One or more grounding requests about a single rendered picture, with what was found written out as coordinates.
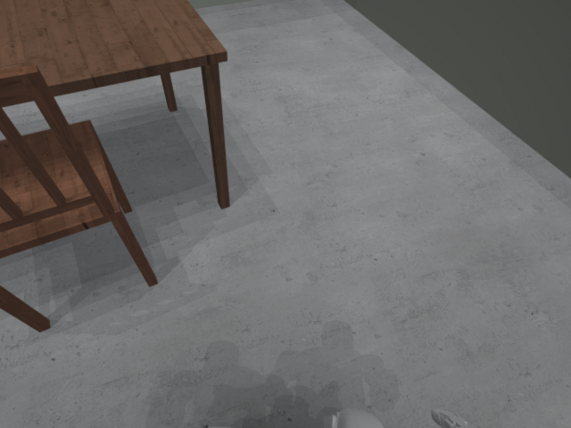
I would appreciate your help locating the chair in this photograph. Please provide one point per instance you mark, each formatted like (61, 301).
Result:
(53, 183)

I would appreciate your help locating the table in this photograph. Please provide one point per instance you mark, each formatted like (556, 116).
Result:
(84, 44)

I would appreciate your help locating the robot right hand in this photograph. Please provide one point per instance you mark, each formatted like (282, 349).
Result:
(448, 420)

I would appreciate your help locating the right robot thigh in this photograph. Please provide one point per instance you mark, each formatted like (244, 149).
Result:
(354, 418)

